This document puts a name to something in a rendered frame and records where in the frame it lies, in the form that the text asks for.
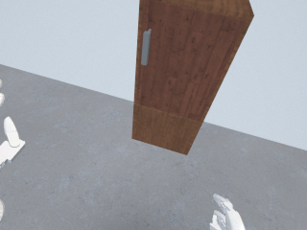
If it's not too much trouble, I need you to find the handle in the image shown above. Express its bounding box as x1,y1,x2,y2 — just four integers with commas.
141,29,152,66

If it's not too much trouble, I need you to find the robot right hand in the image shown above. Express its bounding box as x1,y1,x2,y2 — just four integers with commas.
209,194,246,230

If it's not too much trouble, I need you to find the cupboard door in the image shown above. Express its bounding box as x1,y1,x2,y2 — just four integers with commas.
136,0,247,122

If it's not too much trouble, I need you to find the robot left hand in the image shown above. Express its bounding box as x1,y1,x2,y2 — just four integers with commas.
0,80,26,172

